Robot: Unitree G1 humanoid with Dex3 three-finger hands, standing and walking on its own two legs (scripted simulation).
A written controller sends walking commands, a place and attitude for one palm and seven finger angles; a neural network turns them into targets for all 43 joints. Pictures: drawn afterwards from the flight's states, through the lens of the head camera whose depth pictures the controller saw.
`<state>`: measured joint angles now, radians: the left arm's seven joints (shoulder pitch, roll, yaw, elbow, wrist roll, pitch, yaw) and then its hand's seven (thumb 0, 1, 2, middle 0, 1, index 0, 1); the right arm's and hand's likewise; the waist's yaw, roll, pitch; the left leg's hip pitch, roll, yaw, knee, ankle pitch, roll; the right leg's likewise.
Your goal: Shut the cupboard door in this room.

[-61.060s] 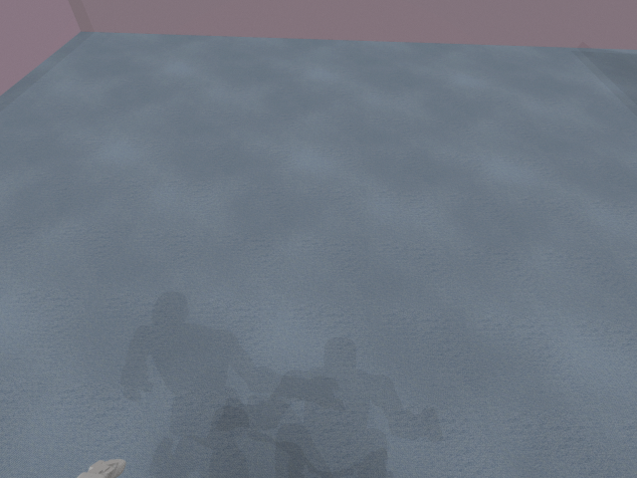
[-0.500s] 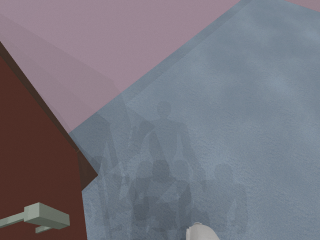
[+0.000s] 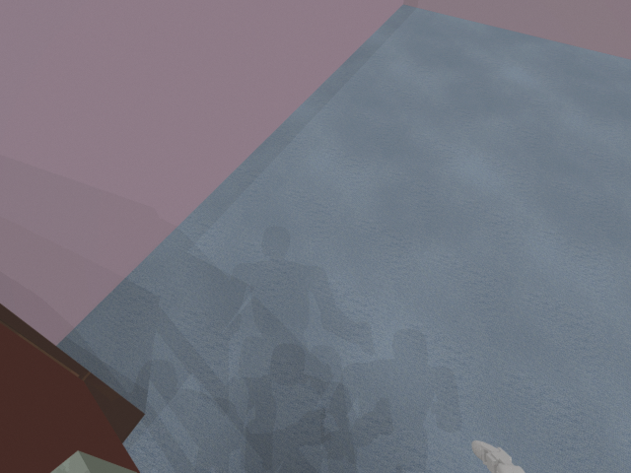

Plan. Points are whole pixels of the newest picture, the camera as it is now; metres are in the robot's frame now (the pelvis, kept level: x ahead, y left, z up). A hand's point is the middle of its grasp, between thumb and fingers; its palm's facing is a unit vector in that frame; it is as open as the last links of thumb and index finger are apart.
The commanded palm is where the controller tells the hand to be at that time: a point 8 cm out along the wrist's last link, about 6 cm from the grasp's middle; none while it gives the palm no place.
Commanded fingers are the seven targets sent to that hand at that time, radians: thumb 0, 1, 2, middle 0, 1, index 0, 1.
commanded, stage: walk to a spot facing it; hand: left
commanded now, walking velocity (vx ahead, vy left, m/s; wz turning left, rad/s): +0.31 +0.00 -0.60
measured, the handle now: out of the picture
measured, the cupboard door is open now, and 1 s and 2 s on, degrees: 73 100 100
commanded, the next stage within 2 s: turn to face it in 1.28 s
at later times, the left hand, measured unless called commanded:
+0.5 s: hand (238, 471) +0.14 +0.13 -0.17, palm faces -0.09 -0.92 -0.38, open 7.4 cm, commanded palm none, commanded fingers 0.00 0.90 0.90 -0.20 -0.30 -0.20 -0.30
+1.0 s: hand (334, 387) +0.27 +0.00 -0.16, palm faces -0.07 -0.99 -0.10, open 7.4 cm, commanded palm none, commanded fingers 0.00 0.90 0.90 -0.20 -0.30 -0.20 -0.30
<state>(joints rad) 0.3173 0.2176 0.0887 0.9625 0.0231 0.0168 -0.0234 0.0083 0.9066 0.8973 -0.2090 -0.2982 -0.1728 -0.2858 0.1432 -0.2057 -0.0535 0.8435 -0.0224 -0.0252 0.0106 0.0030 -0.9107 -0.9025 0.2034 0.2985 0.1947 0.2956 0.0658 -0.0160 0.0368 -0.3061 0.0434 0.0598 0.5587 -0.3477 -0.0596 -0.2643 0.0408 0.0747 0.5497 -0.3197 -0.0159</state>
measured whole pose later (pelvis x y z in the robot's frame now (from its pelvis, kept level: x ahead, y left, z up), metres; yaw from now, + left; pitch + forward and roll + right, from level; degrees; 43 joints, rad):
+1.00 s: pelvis +0.36 -0.14 +0.00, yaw -17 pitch +1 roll +0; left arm 0.49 0.06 0.05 1.18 0.02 -0.06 0.00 0.01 0.91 0.90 -0.21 -0.30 -0.20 -0.30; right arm 0.09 -0.10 -0.04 1.00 -0.03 -0.06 0.01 0.00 -0.91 -0.90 0.20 0.30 0.19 0.30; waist 0.10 -0.02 0.07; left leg -0.34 0.06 0.13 0.55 -0.23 0.01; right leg -0.13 -0.02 -0.09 0.59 -0.43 -0.02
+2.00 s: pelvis +0.70 -0.26 +0.00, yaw -12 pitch +2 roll -2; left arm 0.15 0.22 0.09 0.96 0.02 0.03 0.01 0.01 0.92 0.90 -0.20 -0.30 -0.20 -0.30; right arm 0.17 -0.18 -0.06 0.92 -0.02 -0.01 0.00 0.00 -0.91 -0.90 0.20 0.30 0.20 0.30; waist 0.00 -0.02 0.07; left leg -0.38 -0.01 0.08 0.53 -0.19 0.08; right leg -0.52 -0.09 -0.02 1.16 -0.38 0.10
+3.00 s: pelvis +0.69 -0.32 +0.00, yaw +26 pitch +1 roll -1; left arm 0.24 0.28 0.09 0.94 0.02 0.06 0.01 0.01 0.91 0.90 -0.20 -0.30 -0.20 -0.30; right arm 0.07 -0.22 -0.05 0.87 -0.01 0.02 0.01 0.00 -0.91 -0.90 0.20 0.30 0.20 0.30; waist 0.05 -0.03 0.09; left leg -0.24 0.00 0.02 0.53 -0.30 0.03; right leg -0.49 -0.13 -0.07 1.12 -0.45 0.11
